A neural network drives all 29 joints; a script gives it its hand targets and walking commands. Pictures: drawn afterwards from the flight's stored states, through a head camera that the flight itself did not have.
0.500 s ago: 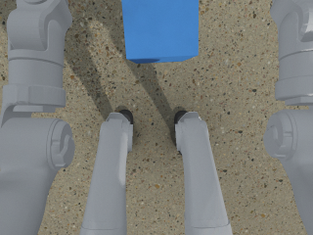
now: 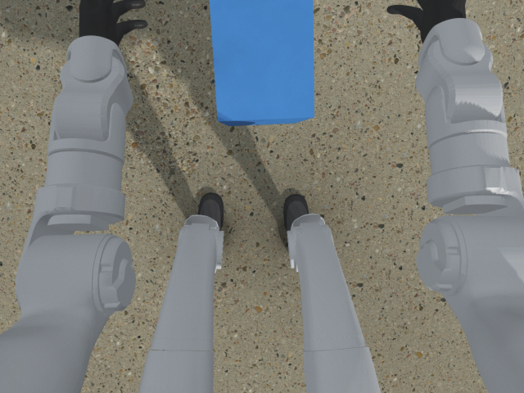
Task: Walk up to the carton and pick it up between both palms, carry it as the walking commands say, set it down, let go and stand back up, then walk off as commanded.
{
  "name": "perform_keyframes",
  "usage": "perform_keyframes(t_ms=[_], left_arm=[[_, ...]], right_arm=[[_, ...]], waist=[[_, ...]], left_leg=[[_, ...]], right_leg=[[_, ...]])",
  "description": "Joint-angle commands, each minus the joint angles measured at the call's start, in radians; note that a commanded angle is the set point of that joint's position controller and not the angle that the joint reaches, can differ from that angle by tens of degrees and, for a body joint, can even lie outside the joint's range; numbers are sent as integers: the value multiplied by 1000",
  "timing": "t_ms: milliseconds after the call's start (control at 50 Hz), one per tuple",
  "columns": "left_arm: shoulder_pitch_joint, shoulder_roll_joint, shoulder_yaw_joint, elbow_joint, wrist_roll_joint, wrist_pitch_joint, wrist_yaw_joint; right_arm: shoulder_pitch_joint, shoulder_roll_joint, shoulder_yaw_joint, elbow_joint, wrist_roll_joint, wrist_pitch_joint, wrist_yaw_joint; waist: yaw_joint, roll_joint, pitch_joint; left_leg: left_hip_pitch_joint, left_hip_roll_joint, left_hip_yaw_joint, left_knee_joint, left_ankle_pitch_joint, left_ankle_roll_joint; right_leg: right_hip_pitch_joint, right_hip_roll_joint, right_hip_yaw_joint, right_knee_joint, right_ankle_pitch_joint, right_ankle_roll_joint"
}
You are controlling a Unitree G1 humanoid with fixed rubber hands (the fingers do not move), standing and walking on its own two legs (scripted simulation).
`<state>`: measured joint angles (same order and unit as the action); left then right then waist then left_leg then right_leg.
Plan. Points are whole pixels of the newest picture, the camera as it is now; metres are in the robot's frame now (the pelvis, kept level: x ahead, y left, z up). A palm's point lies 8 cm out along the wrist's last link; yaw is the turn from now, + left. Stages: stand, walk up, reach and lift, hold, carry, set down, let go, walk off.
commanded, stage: let go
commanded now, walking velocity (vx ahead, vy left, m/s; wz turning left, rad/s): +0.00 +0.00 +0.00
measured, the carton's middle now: (260, 55) +0.58 +0.00 -0.53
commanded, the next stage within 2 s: stand in 1.20 s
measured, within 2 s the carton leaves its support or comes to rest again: neither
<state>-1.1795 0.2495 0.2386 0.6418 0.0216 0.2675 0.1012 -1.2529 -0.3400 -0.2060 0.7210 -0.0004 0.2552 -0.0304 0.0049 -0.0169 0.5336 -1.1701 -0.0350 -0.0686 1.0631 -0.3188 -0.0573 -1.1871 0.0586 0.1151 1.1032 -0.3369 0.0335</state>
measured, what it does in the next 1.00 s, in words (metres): rises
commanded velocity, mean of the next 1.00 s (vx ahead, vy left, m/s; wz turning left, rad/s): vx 0.00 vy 0.00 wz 0.00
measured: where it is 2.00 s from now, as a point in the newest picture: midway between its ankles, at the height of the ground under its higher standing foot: (255, 239)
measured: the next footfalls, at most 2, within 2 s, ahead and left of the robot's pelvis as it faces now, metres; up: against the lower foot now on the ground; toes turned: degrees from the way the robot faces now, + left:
none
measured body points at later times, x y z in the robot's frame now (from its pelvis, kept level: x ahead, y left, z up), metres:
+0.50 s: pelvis +0.07 +0.02 +0.07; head +0.20 +0.01 +0.50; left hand +0.36 +0.23 -0.01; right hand +0.37 -0.21 -0.01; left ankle +0.09 +0.15 -0.64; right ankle +0.09 -0.12 -0.64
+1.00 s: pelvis +0.13 +0.02 +0.10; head +0.15 +0.02 +0.55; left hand +0.30 +0.26 +0.03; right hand +0.31 -0.21 +0.02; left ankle +0.09 +0.14 -0.64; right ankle +0.09 -0.12 -0.64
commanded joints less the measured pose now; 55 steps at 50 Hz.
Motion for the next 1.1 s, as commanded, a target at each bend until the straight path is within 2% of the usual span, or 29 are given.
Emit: perform_keyframes(t_ms=[0, 20, 40, 80, 100, 140, 180, 200, 220, 280, 300, 320, 360, 380, 440, 580, 620, 640, 680, 700, 760, 780, 800, 900, 920, 960, 980, 1020, 1080], left_arm=[[53, 161, -76, -475, -38, 10, -4], [61, 173, -77, -497, -45, 19, 0], [155, 177, -79, -562, -35, 19, 3], [296, 146, -91, -584, -51, 26, 0], [369, 124, -103, -585, -47, 25, -7], [488, 92, -88, -489, -35, 22, -22], [641, 41, -96, -405, -17, 3, -42], [703, 41, -90, -354, -14, -13, -55], [706, 23, -103, -381, -21, -36, -64], [799, 36, -105, -328, 0, -113, -89], [803, 12, -126, -321, -11, -136, -98], [820, 19, -128, -301, -9, -156, -106], [872, 1, -136, -213, -4, -171, -122], [858, 7, -125, -189, -2, -179, -127], [1023, -2, -123, -152, 15, -187, -135], [1221, 16, -125, -264, 23, -246, -135], [1277, 28, -140, -329, 19, -254, -134], [1265, 28, -153, -358, 6, -265, -135], [1339, 30, -166, -373, -4, -263, -134], [1368, 29, -172, -384, -12, -262, -136], [1360, 47, -172, -390, -9, -248, -141], [1368, 43, -183, -368, -18, -240, -145], [1356, 59, -176, -370, -14, -230, -150], [1375, 61, -192, -321, -35, -190, -162], [1368, 59, -193, -313, -37, -183, -166], [1377, 77, -178, -302, -31, -175, -168], [1369, 76, -177, -290, -32, -170, -169], [1371, 84, -171, -279, -26, -169, -167], [1369, 94, -159, -280, -13, -170, -165]], right_arm=[[91, -128, 28, -438, -2, 20, -55], [58, -128, 34, -495, -1, 26, -56], [168, -118, 43, -539, -5, 29, -56], [280, -101, 46, -630, -2, 25, -53], [380, -85, 41, -607, -5, 24, -50], [496, -62, 28, -546, -9, 11, -34], [660, -40, 17, -478, -20, -13, -14], [713, -22, 18, -433, -20, -28, -5], [732, -15, 19, -457, -12, -50, 5], [771, 32, 48, -423, -27, -128, 33], [800, 44, 52, -380, -28, -146, 40], [798, 61, 63, -369, -23, -162, 48], [909, 98, 56, -243, -39, -165, 59], [891, 97, 52, -228, -45, -170, 63], [1052, 105, 74, -203, -49, -176, 79], [1238, 57, 65, -393, -58, -244, 72], [1313, 52, 80, -421, -44, -253, 75], [1323, 51, 87, -428, -39, -261, 79], [1397, 46, 101, -415, -22, -259, 85], [1437, 44, 105, -423, -20, -257, 86], [1422, 24, 118, -422, -9, -246, 94], [1417, 26, 115, -431, -8, -240, 95], [1407, 23, 123, -414, -3, -230, 101], [1432, 19, 125, -397, -18, -187, 104], [1431, 22, 115, -392, -28, -179, 99], [1434, 24, 122, -390, -31, -170, 94], [1427, 15, 123, -389, -32, -163, 91], [1421, 15, 114, -386, -34, -163, 82], [1409, 15, 110, -396, -42, -161, 73]], waist=[[-2, 6, -2261], [8, -4, -2221], [16, 18, -2232], [13, -3, -2189], [13, 19, -2094], [23, 20, -1883], [4, 19, -1660], [14, 8, -1541], [-5, 9, -1489], [-5, -23, -1274], [-25, -25, -1200], [-12, -25, -1116], [-30, -14, -943], [-15, -7, -862], [0, -7, -801], [-2, -10, -770], [6, 37, -777], [1, 34, -776], [5, 106, -759], [-2, 92, -754], [-3, 121, -682], [-8, 85, -650], [-2, 107, -633], [-17, 46, -557], [-24, 23, -542], [-10, -5, -553], [-25, -17, -542], [-23, -26, -551], [-11, -47, -569]], left_leg=[[768, -92, 116, -59, 532, 13], [765, -87, 106, -70, 515, 18], [815, -86, 110, -77, 515, 19], [844, -74, 98, -99, 529, 28], [841, -70, 96, -128, 507, 26], [808, -58, 86, -166, 460, 26], [792, -46, 74, -230, 387, 30], [776, -44, 73, -260, 350, 33], [786, -39, 66, -269, 354, 41], [732, -34, 72, -316, 336, 57], [714, -27, 66, -334, 319, 60], [694, -20, 67, -361, 270, 64], [684, -11, 78, -422, 126, 53], [665, -8, 80, -451, 74, 45], [760, -8, 84, -507, 54, 41], [991, -13, 73, -590, 256, 38], [1045, -14, 70, -610, 329, 29], [1067, -12, 56, -612, 399, 27], [1124, -5, 49, -628, 475, 18], [1156, 0, 43, -633, 533, 15], [1164, -1, 35, -659, 527, 4], [1157, -1, 39, -669, 496, 15], [1136, 1, 39, -681, 471, 7], [1113, -5, 47, -703, 412, 24], [1104, -8, 47, -704, 417, 30], [1112, -16, 51, -695, 432, 42], [1104, -17, 48, -698, 429, 44], [1123, -22, 42, -690, 495, 49], [1100, -35, 48, -690, 490, 52]], right_leg=[[909, 35, -98, -103, 664, 13], [881, 38, -105, -98, 646, 18], [922, 32, -96, -107, 644, 18], [933, 31, -100, -130, 644, 17], [909, 27, -100, -157, 603, 15], [841, 18, -105, -205, 515, 14], [799, 11, -107, -279, 427, 10], [768, 9, -112, -310, 373, 14], [752, 13, -114, -320, 369, 15], [712, 10, -110, -369, 375, 21], [694, 2, -108, -390, 355, 17], [667, -2, -113, -413, 291, 17], [648, -19, -117, -479, 145, 7], [639, -21, -122, -499, 90, 4], [701, -22, -132, -558, 41, 3], [895, -10, -128, -643, 240, -2], [951, -7, -126, -660, 289, -8], [951, 6, -133, -656, 331, -7], [984, 0, -129, -680, 352, -15], [993, 6, -135, -681, 371, -14], [1004, 10, -130, -705, 353, -18], [1007, 5, -127, -718, 351, -17], [1031, 10, -136, -713, 329, -15], [1083, 13, -128, -730, 325, -10], [1090, 13, -122, -730, 344, -11], [1120, 9, -119, -729, 397, -1], [1116, 10, -112, -730, 402, 1], [1120, 12, -104, -725, 478, 8], [1156, 6, -85, -717, 583, 20]])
